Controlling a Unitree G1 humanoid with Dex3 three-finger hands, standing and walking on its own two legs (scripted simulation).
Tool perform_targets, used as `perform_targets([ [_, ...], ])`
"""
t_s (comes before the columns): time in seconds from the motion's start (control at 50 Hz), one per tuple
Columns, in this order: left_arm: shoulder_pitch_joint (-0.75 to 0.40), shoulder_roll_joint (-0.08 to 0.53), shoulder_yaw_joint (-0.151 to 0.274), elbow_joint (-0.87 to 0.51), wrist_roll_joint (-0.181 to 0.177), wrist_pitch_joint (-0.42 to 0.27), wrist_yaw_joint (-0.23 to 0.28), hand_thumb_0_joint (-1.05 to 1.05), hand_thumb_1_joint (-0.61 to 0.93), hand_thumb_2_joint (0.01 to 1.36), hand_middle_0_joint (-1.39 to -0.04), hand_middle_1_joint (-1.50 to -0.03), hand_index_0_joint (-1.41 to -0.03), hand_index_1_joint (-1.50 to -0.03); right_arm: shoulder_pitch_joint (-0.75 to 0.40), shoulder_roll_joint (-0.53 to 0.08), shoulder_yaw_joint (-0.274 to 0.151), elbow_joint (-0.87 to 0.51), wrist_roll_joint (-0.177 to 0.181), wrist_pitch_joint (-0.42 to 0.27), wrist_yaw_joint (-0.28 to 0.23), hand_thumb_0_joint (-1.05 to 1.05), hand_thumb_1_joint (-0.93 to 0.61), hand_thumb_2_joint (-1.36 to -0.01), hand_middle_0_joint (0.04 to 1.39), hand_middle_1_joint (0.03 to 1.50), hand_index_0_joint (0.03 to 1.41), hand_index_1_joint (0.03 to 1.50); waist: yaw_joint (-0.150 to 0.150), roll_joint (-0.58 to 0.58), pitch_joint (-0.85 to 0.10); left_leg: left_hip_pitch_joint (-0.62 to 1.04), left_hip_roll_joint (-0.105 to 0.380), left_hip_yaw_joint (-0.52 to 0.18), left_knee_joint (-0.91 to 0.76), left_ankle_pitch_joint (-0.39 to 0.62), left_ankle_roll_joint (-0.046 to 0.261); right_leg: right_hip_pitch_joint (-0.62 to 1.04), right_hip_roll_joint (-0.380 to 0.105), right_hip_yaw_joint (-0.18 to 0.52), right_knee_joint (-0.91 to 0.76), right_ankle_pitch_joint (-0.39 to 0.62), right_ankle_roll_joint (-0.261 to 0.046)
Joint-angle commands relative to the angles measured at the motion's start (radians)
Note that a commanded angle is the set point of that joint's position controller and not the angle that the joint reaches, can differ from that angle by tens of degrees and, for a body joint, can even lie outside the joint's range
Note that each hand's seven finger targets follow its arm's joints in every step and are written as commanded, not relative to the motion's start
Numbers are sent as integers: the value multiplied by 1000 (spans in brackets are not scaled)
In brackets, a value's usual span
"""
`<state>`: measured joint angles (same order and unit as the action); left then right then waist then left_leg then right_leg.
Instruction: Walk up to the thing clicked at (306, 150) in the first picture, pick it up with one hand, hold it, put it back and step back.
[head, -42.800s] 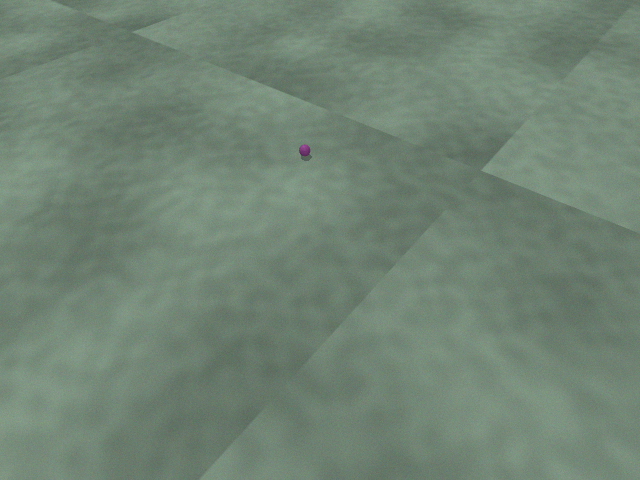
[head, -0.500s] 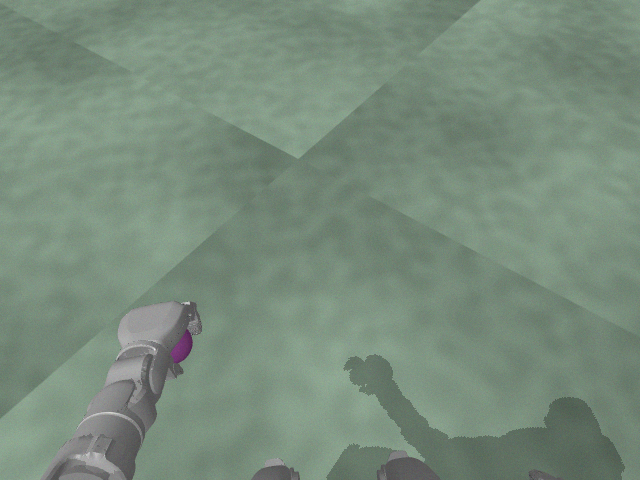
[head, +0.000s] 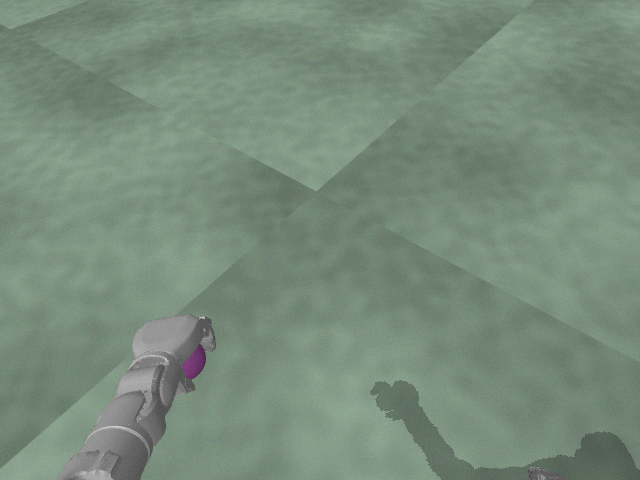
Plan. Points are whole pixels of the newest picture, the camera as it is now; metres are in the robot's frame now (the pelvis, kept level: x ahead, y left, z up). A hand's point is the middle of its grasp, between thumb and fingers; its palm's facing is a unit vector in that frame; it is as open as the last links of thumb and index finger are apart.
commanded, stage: hold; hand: left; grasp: from above
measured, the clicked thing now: (185, 359) +0.34 +0.23 -0.09
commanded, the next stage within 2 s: crouch in 1.68 s
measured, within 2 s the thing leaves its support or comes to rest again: neither
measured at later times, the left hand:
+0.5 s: hand (181, 363) +0.31 +0.22 -0.03, palm faces -0.45 -0.04 -0.89, open 8.0 cm
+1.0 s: hand (182, 373) +0.29 +0.21 -0.02, palm faces -0.45 -0.05 -0.89, open 7.9 cm
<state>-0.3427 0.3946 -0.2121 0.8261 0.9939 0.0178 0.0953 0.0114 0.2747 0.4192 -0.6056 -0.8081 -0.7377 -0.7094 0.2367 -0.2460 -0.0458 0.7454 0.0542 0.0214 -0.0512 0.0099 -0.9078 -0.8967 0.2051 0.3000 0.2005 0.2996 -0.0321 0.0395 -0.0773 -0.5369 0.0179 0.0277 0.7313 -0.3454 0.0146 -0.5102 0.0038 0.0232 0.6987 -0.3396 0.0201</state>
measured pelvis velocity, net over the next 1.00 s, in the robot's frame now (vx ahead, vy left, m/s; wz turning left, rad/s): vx -0.01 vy -0.01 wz -0.01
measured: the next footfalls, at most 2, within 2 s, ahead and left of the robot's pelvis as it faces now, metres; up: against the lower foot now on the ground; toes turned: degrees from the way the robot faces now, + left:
none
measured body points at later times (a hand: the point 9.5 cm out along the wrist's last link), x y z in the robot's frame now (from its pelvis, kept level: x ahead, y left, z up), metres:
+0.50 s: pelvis +0.01 -0.01 +0.01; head +0.03 -0.03 +0.46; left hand +0.33 +0.22 +0.02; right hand +0.13 -0.27 -0.11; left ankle +0.01 +0.11 -0.72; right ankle +0.00 -0.14 -0.72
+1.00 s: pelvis -0.01 -0.01 +0.02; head +0.00 -0.04 +0.47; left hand +0.31 +0.21 +0.03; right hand +0.13 -0.27 -0.10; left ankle +0.01 +0.11 -0.72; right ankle +0.00 -0.14 -0.72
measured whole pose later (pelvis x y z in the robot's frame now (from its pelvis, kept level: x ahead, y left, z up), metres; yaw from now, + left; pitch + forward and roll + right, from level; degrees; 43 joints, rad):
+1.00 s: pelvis -0.01 -0.01 +0.02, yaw +0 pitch +2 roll +0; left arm -0.27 0.39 -0.25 0.66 0.98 0.03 -0.02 0.01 0.29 0.38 -0.61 -0.80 -0.75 -0.69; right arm 0.18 -0.26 -0.03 0.70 0.07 0.08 -0.06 0.01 -0.91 -0.90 0.20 0.30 0.20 0.30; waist 0.01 0.05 -0.02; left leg -0.30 0.02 0.04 0.50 -0.23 0.00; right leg -0.30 0.00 0.03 0.52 -0.25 0.01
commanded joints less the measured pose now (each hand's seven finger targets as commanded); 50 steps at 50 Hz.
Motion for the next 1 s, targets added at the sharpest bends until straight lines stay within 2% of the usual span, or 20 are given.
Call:
perform_targets([
  [0.0,-305,203,82,-192,0,2,29,0,532,532,-746,-865,-846,-760,4,-146,-46,-109,0,-28,-8,0,-898,-893,200,300,200,300,-4,10,-270,234,-23,-24,-120,308,-12,111,43,-10,-105,257,-35],
  [0.06,-297,201,78,-206,-2,6,18,0,532,507,-738,-866,-843,-756,-5,-150,-46,-121,1,-24,-6,0,-899,-894,200,300,200,300,-2,-5,-268,240,-20,-27,-131,318,-11,134,45,-11,-115,262,-35],
  [0.08,-316,217,85,-232,-2,4,15,0,530,526,-741,-867,-843,-760,-12,-150,-47,-126,2,-21,-7,0,-899,-894,200,300,200,300,9,-1,-275,253,-23,-23,-137,328,-10,153,43,-9,-123,276,-34],
  [0.24,-300,216,82,-273,-12,0,-14,0,537,544,-740,-883,-844,-774,-23,-153,-47,-135,4,-12,-6,0,-898,-894,200,300,200,300,8,9,-279,307,-19,-14,-163,397,-7,195,43,-10,-143,332,-32],
  [0.3,-282,197,71,-267,-11,5,-14,0,532,548,-742,-878,-843,-772,-35,-146,-42,-145,7,-6,-6,0,-898,-894,200,300,200,300,16,-11,-245,302,-22,-13,-183,369,-5,198,41,-7,-162,317,-32],
  [0.38,-295,229,90,-298,-7,5,-24,0,506,553,-721,-879,-821,-774,-49,-146,-40,-148,6,-1,-7,0,-898,-894,200,300,200,300,25,-7,-253,314,-26,-8,-192,367,-3,224,36,-1,-180,326,-27],
  [0.48,-279,205,73,-299,-14,5,-37,0,525,522,-729,-872,-835,-762,-64,-142,-34,-158,8,3,-9,0,-899,-894,200,300,200,300,16,-36,-224,322,-28,-4,-212,330,4,228,31,4,-204,303,-22],
  [0.54,-272,222,87,-316,-15,1,-48,0,519,529,-726,-874,-830,-765,-80,-139,-34,-160,8,6,-12,0,-902,-895,200,300,200,300,33,-20,-253,347,-31,0,-220,351,4,248,29,4,-208,321,-21],
  [0.56,-274,208,75,-321,-11,-1,-49,0,522,523,-727,-877,-832,-767,-78,-141,-34,-162,7,7,-13,0,-901,-895,200,300,200,300,18,-37,-243,350,-31,1,-218,353,7,240,29,5,-210,332,-19],
  [0.58,-273,200,67,-325,-9,-1,-49,0,523,530,-739,-861,-840,-756,-78,-140,-33,-161,9,6,-13,0,-902,-895,200,300,200,300,21,-38,-239,352,-29,0,-224,351,6,243,30,3,-211,326,-20],
  [0.62,-260,228,96,-315,-14,-2,-44,0,519,518,-731,-862,-834,-754,-87,-141,-32,-163,9,8,-14,0,-902,-895,200,300,200,300,33,-15,-220,350,-30,2,-237,325,2,248,29,1,-223,291,-26],
  [0.64,-257,207,80,-313,-15,-1,-46,0,529,509,-731,-874,-839,-761,-88,-140,-32,-164,10,9,-14,0,-902,-895,200,300,200,300,26,-29,-218,353,-29,1,-239,332,4,242,30,2,-224,299,-24],
  [0.66,-293,222,86,-346,-13,-4,-45,0,537,514,-732,-877,-841,-764,-91,-140,-33,-164,8,10,-14,0,-900,-895,200,300,200,300,26,-14,-232,360,-28,2,-241,330,3,245,30,2,-225,295,-25],
  [0.7,-258,206,80,-319,-16,1,-44,0,558,515,-761,-864,-866,-754,-104,-138,-29,-170,10,10,-15,0,-902,-896,200,300,200,300,31,-33,-193,350,-30,3,-250,297,5,242,27,3,-241,264,-22],
  [0.74,-284,228,93,-350,-15,0,-44,0,537,488,-719,-891,-835,-770,-107,-138,-29,-169,10,10,-14,0,-901,-895,200,300,200,300,34,-13,-219,359,-33,4,-254,290,4,253,25,6,-245,254,-23],
  [0.78,-284,210,74,-353,-10,1,-52,0,543,484,-735,-875,-847,-756,-113,-135,-28,-168,10,10,-15,0,-903,-896,200,300,200,300,31,-16,-222,371,-30,3,-256,304,4,252,26,7,-243,270,-22],
  [0.8,-280,217,82,-357,-9,3,-53,0,541,484,-732,-872,-845,-755,-118,-136,-28,-170,11,11,-16,0,-903,-895,200,300,200,300,40,-17,-224,378,-29,4,-258,317,4,258,27,5,-246,279,-22],
  [0.82,-273,222,89,-345,-13,5,-53,0,551,482,-737,-876,-851,-757,-119,-139,-28,-171,12,12,-17,0,-901,-895,200,300,200,300,32,-28,-211,374,-32,9,-258,307,7,257,24,7,-254,276,-19],
  [0.86,-276,199,69,-347,-22,7,-59,0,576,476,-753,-883,-870,-761,-127,-134,-23,-175,13,11,-17,0,-902,-896,200,300,200,300,28,-40,-187,367,-33,8,-267,280,8,251,23,7,-265,253,-18],
  [0.98,-278,220,80,-384,-21,5,-80,0,558,487,-755,-854,-863,-741,-146,-133,-20,-184,14,12,-20,0,-903,-896,200,300,200,300,39,-27,-191,383,-31,10,-288,256,10,268,21,4,-282,218,-21],
])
